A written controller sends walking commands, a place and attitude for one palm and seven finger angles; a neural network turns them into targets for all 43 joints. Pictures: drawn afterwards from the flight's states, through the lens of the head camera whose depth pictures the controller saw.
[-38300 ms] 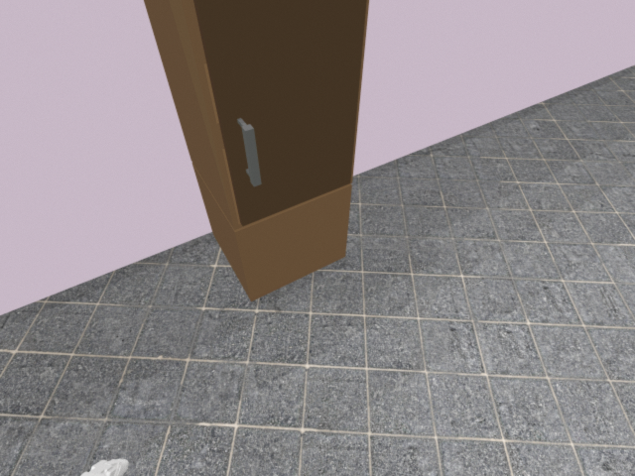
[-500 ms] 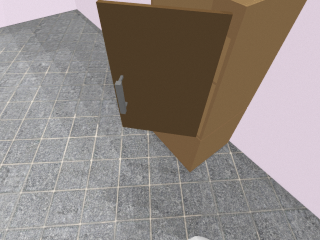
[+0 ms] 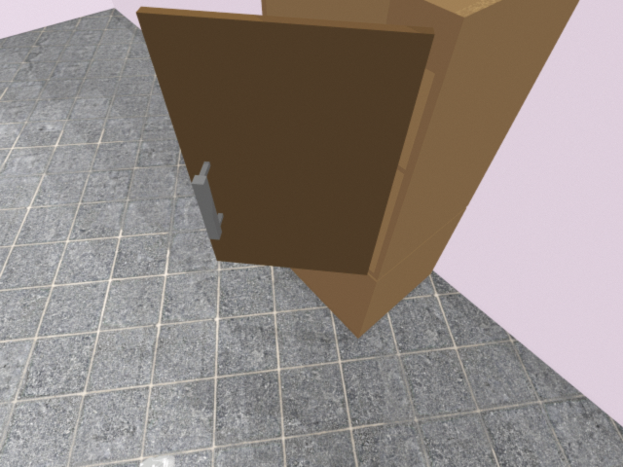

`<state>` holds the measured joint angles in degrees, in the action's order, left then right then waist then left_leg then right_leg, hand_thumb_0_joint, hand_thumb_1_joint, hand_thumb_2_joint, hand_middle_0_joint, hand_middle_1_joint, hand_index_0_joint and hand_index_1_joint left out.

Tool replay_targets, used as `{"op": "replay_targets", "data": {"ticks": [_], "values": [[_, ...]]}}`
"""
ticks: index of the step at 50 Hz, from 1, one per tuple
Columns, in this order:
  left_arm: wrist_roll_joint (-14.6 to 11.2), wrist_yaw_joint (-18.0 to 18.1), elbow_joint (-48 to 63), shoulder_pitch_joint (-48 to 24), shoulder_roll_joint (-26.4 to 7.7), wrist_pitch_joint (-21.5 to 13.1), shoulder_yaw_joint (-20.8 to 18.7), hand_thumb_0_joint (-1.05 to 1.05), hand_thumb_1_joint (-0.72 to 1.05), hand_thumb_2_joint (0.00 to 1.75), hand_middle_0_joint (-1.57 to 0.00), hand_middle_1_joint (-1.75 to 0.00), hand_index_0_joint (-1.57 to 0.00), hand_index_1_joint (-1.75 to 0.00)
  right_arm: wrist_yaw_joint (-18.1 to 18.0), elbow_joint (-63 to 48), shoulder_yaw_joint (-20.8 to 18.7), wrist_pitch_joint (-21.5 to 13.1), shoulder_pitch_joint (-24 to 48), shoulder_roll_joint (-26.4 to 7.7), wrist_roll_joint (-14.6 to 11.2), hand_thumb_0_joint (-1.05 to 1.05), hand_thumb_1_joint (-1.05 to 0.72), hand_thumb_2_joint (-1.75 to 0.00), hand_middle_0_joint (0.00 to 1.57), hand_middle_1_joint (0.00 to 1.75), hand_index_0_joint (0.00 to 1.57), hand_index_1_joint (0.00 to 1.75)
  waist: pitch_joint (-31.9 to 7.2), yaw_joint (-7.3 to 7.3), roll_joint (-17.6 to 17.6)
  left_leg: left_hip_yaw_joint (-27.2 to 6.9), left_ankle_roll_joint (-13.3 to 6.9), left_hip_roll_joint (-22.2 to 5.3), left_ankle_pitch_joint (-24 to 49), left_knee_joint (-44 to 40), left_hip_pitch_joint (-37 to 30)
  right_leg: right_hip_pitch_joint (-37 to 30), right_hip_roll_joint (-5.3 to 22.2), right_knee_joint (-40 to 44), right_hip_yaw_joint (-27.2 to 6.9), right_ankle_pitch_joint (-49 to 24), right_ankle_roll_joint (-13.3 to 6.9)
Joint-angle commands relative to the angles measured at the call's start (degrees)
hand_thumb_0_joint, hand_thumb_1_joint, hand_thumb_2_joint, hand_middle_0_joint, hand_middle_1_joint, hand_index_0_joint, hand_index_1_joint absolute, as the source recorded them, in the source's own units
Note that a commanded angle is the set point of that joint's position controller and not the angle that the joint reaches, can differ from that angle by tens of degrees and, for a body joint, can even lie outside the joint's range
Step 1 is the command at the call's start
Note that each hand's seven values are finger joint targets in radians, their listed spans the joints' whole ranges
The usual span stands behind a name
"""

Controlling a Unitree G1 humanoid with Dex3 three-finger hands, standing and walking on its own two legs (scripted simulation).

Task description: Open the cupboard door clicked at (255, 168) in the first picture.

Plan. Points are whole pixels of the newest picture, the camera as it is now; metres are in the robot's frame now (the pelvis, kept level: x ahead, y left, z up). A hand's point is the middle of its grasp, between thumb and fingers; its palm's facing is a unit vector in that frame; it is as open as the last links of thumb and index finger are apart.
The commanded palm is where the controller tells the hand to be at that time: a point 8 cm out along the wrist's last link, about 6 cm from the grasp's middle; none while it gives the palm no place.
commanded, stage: come to a stop and stand still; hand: left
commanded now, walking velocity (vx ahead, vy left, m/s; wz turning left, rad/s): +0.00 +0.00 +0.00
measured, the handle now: (210, 202) +0.57 +0.21 -0.08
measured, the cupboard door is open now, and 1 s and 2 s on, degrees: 44 44 44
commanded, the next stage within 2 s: look again from close up in 0.42 s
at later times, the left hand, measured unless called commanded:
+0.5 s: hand out of the picture +0.01 +0.16 -0.17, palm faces -0.02 -0.97 -0.23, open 7.3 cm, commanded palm none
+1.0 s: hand out of the picture +0.03 +0.18 -0.17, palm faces -0.03 -0.97 -0.24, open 7.3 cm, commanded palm none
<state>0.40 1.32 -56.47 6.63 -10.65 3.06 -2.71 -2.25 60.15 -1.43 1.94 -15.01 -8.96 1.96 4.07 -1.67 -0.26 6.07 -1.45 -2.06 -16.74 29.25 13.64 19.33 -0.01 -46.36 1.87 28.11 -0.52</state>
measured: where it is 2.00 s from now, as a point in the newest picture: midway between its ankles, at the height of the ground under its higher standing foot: outside the picture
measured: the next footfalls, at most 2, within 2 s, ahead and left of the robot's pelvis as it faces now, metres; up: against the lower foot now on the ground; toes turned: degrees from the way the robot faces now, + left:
none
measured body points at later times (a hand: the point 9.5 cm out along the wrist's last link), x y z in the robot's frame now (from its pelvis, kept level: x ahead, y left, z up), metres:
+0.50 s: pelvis -0.02 -0.03 +0.00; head -0.01 -0.04 +0.45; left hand +0.02 +0.21 -0.15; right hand +0.04 -0.25 -0.16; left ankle -0.01 +0.11 -0.74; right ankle -0.04 -0.13 -0.74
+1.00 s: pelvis -0.01 -0.02 +0.00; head +0.01 -0.02 +0.45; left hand +0.03 +0.23 -0.15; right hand +0.01 -0.27 -0.15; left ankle -0.01 +0.11 -0.74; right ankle -0.04 -0.13 -0.74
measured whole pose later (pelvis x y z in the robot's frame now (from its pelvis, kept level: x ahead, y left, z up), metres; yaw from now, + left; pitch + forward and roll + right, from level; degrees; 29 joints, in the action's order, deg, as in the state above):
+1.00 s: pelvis -0.01 -0.02 +0.00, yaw -1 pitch -1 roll +1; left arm 0.7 0.9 -62.5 12.5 -13.1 -0.9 0.1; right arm -0.7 64.4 0.6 -0.7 -12.9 -11.8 1.1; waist 1.9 -0.3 -0.9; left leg 4.2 1.2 -2.3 -14.1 25.4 10.4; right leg 8.8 -0.1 -27.0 0.6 17.6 -1.1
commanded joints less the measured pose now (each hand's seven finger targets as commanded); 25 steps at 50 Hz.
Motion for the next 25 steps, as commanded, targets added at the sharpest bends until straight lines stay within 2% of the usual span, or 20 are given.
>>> {"op": "replay_targets", "data": {"ticks": [1,2,3,4,5,6,7,8,9,10,11,12,13,14,15,17,18,21,25], "values": [[0.04,0.15,1.9,5.47,-3.36,-1.57,-0.73,0.0,0.9,0.9,-0.2,-0.3,-0.2,-0.3,-0.58,-1.93,-2.71,-1.28,-1.83,-10.81,-0.58,0.0,-0.9,-0.9,0.2,0.3,0.2,0.3,-7.62,1.92,7.92,-10.3,-6.35,-12.56,37.26,-4.5,-6.58,-5.87,0.61,12.98,0.96,-9.25,0.3],[-0.09,2.33,0.06,11.99,-4.3,-3.33,0.2,0.0,0.9,0.9,-0.2,-0.3,-0.2,-0.3,0.02,-5.53,-3.47,-2.34,3.7,-12.26,-2.5,0.0,-0.9,-0.9,0.2,0.3,0.2,0.3,-10.74,4.82,5.01,-7.21,-2.11,-11.43,43.37,10.59,-10.04,-3.43,4.46,25.28,-4.65,-20.24,0.36],[0.73,2.36,3.65,9.68,-8.58,-4.18,-0.63,0.0,0.9,0.9,-0.2,-0.3,-0.2,-0.3,1.41,-8.93,-2.55,-2.29,0.29,-6.75,-1.94,0.0,-0.9,-0.9,0.2,0.3,0.2,0.3,-8.51,1.81,-5.75,-2.87,0.42,-4.09,12.6,13.05,3.82,-8.66,11.55,23.4,-13.27,-38.14,-2.98],[0.88,2.3,4.16,7.95,-9.57,-4.82,-0.13,0.0,0.9,0.9,-0.2,-0.3,-0.2,-0.3,1.63,-9.5,-1.91,-2.07,-1.14,-4.37,-1.51,0.0,-0.9,-0.9,0.2,0.3,0.2,0.3,-9.29,0.59,-5.55,-3.11,1.73,-1.0,-8.3,13.28,7.71,-10.88,16.28,20.65,-15.76,-45.85,-7.71],[1.25,1.96,4.89,7.84,-9.91,-5.16,0.14,0.0,0.9,0.9,-0.2,-0.3,-0.2,-0.3,1.93,-9.9,-1.61,-1.65,-1.23,-2.95,-1.21,0.0,-0.9,-0.9,0.2,0.3,0.2,0.3,-10.85,0.69,0.11,-2.45,2.09,0.34,-9.1,10.81,6.45,-12.9,15.21,17.73,-12.69,-50.81,-8.52],[1.13,2.2,4.85,7.87,-9.65,-5.51,-0.55,0.0,0.9,0.9,-0.2,-0.3,-0.2,-0.3,1.91,-9.62,-1.7,-1.73,-1.71,-3.0,-1.26,0.0,-0.9,-0.9,0.2,0.3,0.2,0.3,-11.67,-0.1,-6.54,-2.26,1.6,0.98,-5.12,9.42,7.84,-16.6,11.9,14.29,-11.4,-58.06,-7.89],[0.7,2.41,4.72,8.5,-8.97,-5.54,-0.58,0.0,0.9,0.9,-0.2,-0.3,-0.2,-0.3,1.62,-9.84,-1.68,-1.92,-1.82,-4.27,-1.39,0.0,-0.9,-0.9,0.2,0.3,0.2,0.3,-11.82,0.49,-12.95,-2.77,0.95,0.74,-3.14,8.41,7.51,-17.59,11.6,12.89,-10.6,-61.97,-7.12],[0.65,2.48,4.92,8.65,-8.34,-5.09,-0.34,0.0,0.9,0.9,-0.2,-0.3,-0.2,-0.3,1.37,-9.79,-1.69,-2.1,-1.62,-4.75,-1.54,0.0,-0.9,-0.9,0.2,0.3,0.2,0.3,-10.74,0.38,-11.75,-3.06,0.66,0.8,-0.89,5.33,4.59,-15.18,11.02,12.12,-9.63,-60.56,-6.33],[0.53,2.33,5.01,8.39,-8.36,-4.62,-0.09,0.0,0.9,0.9,-0.2,-0.3,-0.2,-0.3,1.26,-9.05,-1.72,-2.27,-2.3,-5.11,-1.55,0.0,-0.9,-0.9,0.2,0.3,0.2,0.3,-9.88,-0.17,-6.33,-3.32,0.33,-0.11,8.44,2.35,-0.44,-11.05,9.54,11.47,-8.29,-54.21,-4.73],[0.46,2.11,5.09,8.16,-7.88,-4.33,0.05,0.0,0.9,0.9,-0.2,-0.3,-0.2,-0.3,1.2,-8.27,-1.72,-2.63,-2.63,-6.01,-1.24,0.0,-0.9,-0.9,0.2,0.3,0.2,0.3,-8.68,-0.15,3.74,-4.75,-0.4,-2.87,20.7,1.76,-5.31,-6.2,7.03,11.04,-6.27,-42.52,-3.02],[0.29,1.97,5.03,8.18,-7.65,-3.89,0.25,0.0,0.9,0.9,-0.2,-0.3,-0.2,-0.3,1.07,-8.1,-1.56,-2.5,-1.36,-6.95,-1.03,0.0,-0.9,-0.9,0.2,0.3,0.2,0.3,-5.87,0.51,7.53,-7.31,-1.48,-5.66,25.05,1.04,-4.83,-3.13,4.31,11.94,-4.58,-29.84,-1.63],[0.37,1.9,4.66,8.68,-6.99,-3.58,0.53,0.0,0.9,0.9,-0.2,-0.3,-0.2,-0.3,0.99,-8.33,-1.39,-2.31,-0.37,-7.58,-1.0,0.0,-0.9,-0.9,0.2,0.3,0.2,0.3,-3.63,0.99,6.14,-9.08,-2.54,-6.85,22.52,-0.54,-2.15,-2.9,2.72,13.52,-3.73,-20.96,-1.12],[0.47,1.71,4.09,9.44,-6.41,-3.51,0.78,0.0,0.9,0.9,-0.2,-0.3,-0.2,-0.3,1.03,-8.64,-1.33,-2.17,1.13,-7.83,-1.01,0.0,-0.9,-0.9,0.2,0.3,0.2,0.3,-1.6,1.62,2.29,-8.89,-2.41,-6.15,16.09,-0.93,0.35,-2.86,2.76,16.12,-4.59,-18.07,-1.27],[0.57,1.48,3.74,9.85,-6.27,-3.69,1.06,0.0,0.9,0.9,-0.2,-0.3,-0.2,-0.3,1.13,-8.83,-1.2,-2.09,2.16,-7.57,-1.02,0.0,-0.9,-0.9,0.2,0.3,0.2,0.3,-0.68,1.56,-0.92,-7.55,-1.44,-4.62,9.81,-0.83,0.88,-2.09,3.93,18.82,-6.63,-17.69,-1.65],[0.73,1.32,3.47,9.48,-6.83,-4.14,1.21,0.0,0.9,0.9,-0.2,-0.3,-0.2,-0.3,1.19,-8.56,-1.09,-2.2,1.88,-7.03,-0.99,0.0,-0.9,-0.9,0.2,0.3,0.2,0.3,-1.34,0.91,-2.97,-6.22,-0.65,-3.54,7.95,-0.87,-0.79,-2.0,5.08,20.44,-8.05,-19.1,-2.0],[0.56,1.08,3.35,9.01,-7.8,-4.38,1.29,0.0,0.9,0.9,-0.2,-0.3,-0.2,-0.3,1.34,-7.59,-0.85,-2.15,1.0,-6.79,-1.02,0.0,-0.9,-0.9,0.2,0.3,0.2,0.3,-2.41,0.2,-3.6,-4.94,0.18,-2.13,4.13,-0.49,-3.01,-0.62,6.44,22.82,-9.86,-16.87,-2.49],[0.49,1.0,3.16,8.45,-8.08,-4.38,1.31,0.0,0.9,0.9,-0.2,-0.3,-0.2,-0.3,1.38,-6.96,-0.76,-2.18,0.79,-6.73,-1.0,0.0,-0.9,-0.9,0.2,0.3,0.2,0.3,-1.52,0.0,-2.97,-4.98,0.33,-1.97,2.75,-1.3,-3.31,0.47,6.33,23.68,-10.09,-14.21,-2.6],[0.52,0.76,2.62,8.69,-8.35,-4.47,1.37,0.0,0.9,0.9,-0.2,-0.3,-0.2,-0.3,1.47,-5.81,-0.45,-2.62,0.88,-7.07,-0.97,0.0,-0.9,-0.9,0.2,0.3,0.2,0.3,0.02,0.58,-0.64,-6.0,0.12,-2.53,2.51,-3.96,-2.16,0.02,5.26,24.79,-9.2,-10.91,-2.12],[0.52,0.61,1.27,9.55,-8.33,-4.84,1.32,0.0,0.9,0.9,-0.2,-0.3,-0.2,-0.3,1.29,-4.25,-0.2,-3.27,0.66,-7.4,-1.03,0.0,-0.9,-0.9,0.2,0.3,0.2,0.3,-1.56,0.97,-1.59,-6.29,-0.08,-3.32,5.32,-5.38,-2.97,-2.78,5.13,24.78,-8.38,-14.76,-2.09]]}}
